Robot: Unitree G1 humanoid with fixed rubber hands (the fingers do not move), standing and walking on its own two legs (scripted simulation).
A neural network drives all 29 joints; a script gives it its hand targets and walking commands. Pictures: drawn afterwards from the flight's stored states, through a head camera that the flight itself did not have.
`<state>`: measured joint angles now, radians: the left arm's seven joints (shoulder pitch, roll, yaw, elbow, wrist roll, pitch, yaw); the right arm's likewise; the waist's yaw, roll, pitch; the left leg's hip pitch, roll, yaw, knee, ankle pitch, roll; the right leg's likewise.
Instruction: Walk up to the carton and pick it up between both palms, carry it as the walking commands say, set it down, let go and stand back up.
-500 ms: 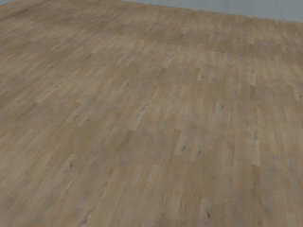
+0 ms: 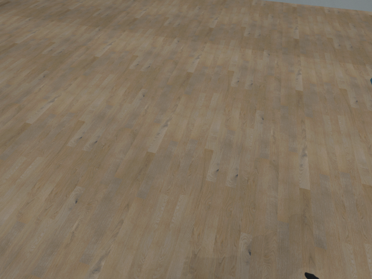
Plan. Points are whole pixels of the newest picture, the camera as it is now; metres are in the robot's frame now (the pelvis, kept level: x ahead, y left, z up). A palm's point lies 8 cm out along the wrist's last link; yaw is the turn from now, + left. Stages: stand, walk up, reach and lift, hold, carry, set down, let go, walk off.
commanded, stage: walk up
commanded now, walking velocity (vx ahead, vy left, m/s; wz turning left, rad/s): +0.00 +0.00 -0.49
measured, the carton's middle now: out of the picture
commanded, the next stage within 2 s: none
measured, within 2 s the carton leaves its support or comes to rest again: neither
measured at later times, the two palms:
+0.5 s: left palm out of the picture +0.12 +0.23 -0.14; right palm out of the picture +0.01 -0.27 -0.11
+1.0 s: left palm (198, 209) +0.32 -0.01 -0.13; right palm out of the picture -0.10 -0.30 -0.16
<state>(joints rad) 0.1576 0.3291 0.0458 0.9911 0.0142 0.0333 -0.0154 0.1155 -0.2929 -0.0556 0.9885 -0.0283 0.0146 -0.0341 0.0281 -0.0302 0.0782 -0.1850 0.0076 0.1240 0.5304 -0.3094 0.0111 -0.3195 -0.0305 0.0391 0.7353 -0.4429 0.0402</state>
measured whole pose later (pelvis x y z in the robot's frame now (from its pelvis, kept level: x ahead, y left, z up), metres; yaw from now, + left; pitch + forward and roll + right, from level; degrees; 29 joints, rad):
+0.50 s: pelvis -0.02 +0.01 -0.01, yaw -16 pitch +0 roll +0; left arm 0.19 0.26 0.06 0.87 0.06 0.09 -0.05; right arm 0.16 -0.21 -0.04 0.92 -0.01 0.00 -0.06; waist 0.03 -0.05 0.04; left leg -0.28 0.04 0.10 0.63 -0.34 0.01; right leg -0.50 0.07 0.06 0.87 -0.38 0.01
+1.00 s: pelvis +0.08 -0.13 -0.03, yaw -30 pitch +0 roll -2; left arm 0.12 0.20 0.03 0.86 0.03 -0.04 -0.04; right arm 0.46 -0.23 -0.04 0.99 -0.03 -0.03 0.02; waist -0.08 0.07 0.03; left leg -0.28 0.19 0.05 1.17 -0.49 -0.04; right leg -0.44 -0.03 -0.09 0.76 -0.31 0.00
